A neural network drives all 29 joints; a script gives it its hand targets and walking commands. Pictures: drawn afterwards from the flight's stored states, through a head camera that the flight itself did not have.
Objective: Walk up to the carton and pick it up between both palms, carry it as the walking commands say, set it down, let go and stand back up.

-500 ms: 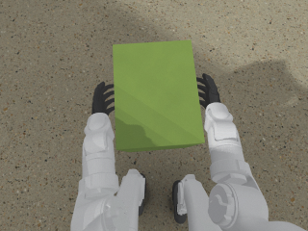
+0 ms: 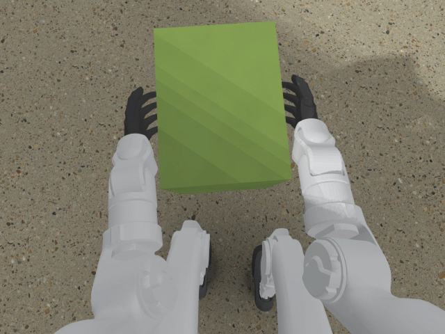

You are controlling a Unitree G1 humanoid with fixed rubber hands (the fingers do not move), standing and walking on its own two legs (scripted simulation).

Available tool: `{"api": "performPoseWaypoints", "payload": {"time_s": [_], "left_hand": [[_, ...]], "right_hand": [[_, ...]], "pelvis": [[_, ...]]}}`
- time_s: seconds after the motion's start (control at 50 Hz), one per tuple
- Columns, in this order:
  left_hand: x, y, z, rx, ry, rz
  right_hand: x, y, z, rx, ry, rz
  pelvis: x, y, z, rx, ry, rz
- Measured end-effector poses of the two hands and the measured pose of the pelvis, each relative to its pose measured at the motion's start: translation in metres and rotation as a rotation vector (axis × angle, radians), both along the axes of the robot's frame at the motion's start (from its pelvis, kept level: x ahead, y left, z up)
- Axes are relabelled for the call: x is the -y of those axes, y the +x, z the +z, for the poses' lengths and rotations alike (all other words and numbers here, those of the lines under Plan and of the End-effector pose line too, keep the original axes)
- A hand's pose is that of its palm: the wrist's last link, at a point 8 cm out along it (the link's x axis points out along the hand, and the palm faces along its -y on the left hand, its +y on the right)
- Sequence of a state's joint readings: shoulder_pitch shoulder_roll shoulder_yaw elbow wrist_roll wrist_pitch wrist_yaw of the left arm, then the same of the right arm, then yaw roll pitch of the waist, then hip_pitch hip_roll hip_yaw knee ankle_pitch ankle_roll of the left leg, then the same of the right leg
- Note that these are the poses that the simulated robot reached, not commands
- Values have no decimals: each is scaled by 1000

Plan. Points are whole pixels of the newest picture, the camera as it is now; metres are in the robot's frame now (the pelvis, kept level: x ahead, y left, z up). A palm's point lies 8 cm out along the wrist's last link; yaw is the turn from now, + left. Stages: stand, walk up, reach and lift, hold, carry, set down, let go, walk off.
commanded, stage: set down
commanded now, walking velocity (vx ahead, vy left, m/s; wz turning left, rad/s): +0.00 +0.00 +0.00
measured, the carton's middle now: (220, 124) +0.48 +0.06 -0.15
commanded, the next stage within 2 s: none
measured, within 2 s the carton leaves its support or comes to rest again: neither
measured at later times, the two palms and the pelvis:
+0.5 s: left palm (150, 134) +0.45 +0.20 -0.16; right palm (287, 120) +0.50 -0.08 -0.16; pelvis -0.01 +0.00 -0.07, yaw +0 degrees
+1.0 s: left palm (160, 134) +0.48 +0.21 -0.25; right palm (278, 123) +0.53 -0.08 -0.25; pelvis -0.02 +0.00 -0.13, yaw +0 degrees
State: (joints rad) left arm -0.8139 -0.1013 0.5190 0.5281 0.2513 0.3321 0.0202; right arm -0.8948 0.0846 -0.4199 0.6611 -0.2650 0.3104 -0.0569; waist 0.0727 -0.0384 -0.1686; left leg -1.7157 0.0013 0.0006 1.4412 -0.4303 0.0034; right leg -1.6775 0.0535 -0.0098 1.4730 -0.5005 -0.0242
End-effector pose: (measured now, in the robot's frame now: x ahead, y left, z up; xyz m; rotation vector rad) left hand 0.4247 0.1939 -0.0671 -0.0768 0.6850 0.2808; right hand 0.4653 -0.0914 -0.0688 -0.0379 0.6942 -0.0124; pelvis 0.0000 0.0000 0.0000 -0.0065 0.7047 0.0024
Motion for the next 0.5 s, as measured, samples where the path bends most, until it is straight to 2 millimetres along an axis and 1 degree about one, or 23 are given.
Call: {"api": "performPoseWaypoints", "payload": {"time_s": [0.5], "left_hand": [[-8,30,-94,-15,12,-3]], "right_hand": [[-9,35,-91,-9,-16,19]], "pelvis": [[-2,-10,-69,-69,0,-5]]}}
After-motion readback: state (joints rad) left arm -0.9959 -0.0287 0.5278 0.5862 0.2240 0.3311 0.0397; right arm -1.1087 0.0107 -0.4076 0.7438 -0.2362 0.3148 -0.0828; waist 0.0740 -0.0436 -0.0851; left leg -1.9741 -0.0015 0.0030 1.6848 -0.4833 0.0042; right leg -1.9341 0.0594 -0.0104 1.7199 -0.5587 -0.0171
